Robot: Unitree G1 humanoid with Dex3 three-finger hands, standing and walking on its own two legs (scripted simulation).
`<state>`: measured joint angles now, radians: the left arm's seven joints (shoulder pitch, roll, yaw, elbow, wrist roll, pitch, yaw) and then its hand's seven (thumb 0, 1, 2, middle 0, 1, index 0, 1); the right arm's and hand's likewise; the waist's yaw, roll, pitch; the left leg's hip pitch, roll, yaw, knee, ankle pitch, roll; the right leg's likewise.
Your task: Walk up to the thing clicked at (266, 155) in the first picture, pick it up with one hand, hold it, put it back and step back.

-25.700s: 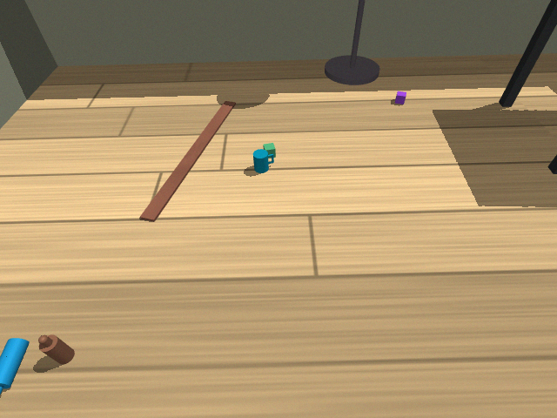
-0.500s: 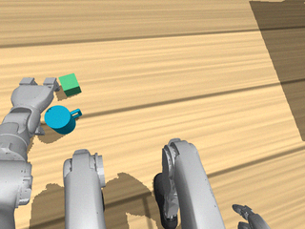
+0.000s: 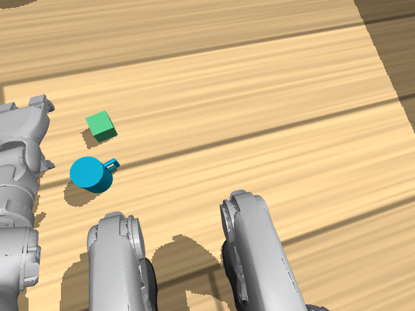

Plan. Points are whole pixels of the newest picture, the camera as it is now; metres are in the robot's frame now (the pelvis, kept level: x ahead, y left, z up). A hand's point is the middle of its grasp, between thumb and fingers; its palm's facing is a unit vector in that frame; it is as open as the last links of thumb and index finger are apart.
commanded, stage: home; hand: left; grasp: from above
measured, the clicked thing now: (98, 172) +0.46 +0.23 -0.33
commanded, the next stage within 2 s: none
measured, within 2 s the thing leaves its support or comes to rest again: neither
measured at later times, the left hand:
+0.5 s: hand out of the picture +0.27 +0.23 +0.09, palm faces -0.17 -0.79 -0.58, open 7.5 cm
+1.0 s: hand out of the picture +0.22 +0.20 +0.28, palm faces +0.19 -0.96 -0.22, open 7.4 cm
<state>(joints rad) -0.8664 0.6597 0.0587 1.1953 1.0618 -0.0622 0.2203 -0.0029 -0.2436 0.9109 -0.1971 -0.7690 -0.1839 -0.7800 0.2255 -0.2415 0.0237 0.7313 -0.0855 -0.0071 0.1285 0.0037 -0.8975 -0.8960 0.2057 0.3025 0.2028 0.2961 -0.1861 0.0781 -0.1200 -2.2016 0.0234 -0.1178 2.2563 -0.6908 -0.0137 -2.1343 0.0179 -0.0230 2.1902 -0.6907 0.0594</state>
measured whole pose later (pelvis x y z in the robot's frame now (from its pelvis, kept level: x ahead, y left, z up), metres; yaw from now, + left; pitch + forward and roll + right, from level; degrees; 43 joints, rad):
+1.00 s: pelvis +0.07 +0.00 +0.33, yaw +7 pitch +12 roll -3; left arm 0.49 0.21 0.04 -0.14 -0.07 0.48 0.07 0.01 0.91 0.90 -0.20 -0.30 -0.20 -0.31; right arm 0.33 -0.21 0.04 0.52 0.03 -0.17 -0.19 0.01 -0.90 -0.90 0.21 0.30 0.20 0.30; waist -0.06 0.06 -0.18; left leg -0.78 0.04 -0.07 1.06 -0.48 -0.02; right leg -0.72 -0.01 -0.05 0.99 -0.47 0.02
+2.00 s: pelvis +0.07 +0.00 +0.34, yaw +7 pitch +9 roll -2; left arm 0.49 0.22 0.04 -0.13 -0.05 0.46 0.02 0.01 0.91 0.90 -0.20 -0.29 -0.20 -0.30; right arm 0.29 -0.22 0.02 0.54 0.01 -0.25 -0.19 0.01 -0.90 -0.90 0.21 0.30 0.20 0.30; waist -0.04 0.04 -0.15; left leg -0.70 0.04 -0.06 1.00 -0.47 -0.03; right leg -0.64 -0.01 -0.05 0.94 -0.47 0.02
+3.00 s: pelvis +0.08 +0.00 +0.34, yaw +7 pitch +10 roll -2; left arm 0.50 0.22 0.03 -0.15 -0.06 0.46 0.02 0.01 0.91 0.90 -0.20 -0.29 -0.20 -0.30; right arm 0.29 -0.21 0.03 0.54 0.01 -0.24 -0.19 0.01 -0.90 -0.90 0.21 0.30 0.20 0.30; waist -0.04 0.05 -0.15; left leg -0.71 0.04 -0.06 1.02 -0.48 -0.03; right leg -0.65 -0.01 -0.04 0.96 -0.48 0.02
